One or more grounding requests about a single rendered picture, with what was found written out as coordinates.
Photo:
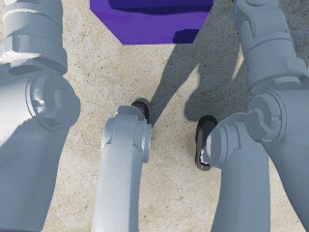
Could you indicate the right robot upper arm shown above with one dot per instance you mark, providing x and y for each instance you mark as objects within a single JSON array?
[{"x": 279, "y": 120}]

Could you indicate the left robot upper arm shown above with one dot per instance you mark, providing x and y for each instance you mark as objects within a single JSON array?
[{"x": 37, "y": 110}]

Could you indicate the left robot forearm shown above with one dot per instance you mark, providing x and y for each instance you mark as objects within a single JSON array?
[{"x": 32, "y": 38}]

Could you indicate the right robot forearm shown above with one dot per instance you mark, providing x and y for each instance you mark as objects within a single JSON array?
[{"x": 268, "y": 48}]

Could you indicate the carton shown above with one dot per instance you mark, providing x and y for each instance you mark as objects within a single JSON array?
[{"x": 135, "y": 22}]

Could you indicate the left robot thigh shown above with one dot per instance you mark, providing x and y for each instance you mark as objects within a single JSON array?
[{"x": 121, "y": 160}]

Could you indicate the robot left foot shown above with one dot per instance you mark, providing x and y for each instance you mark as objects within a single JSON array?
[{"x": 142, "y": 108}]

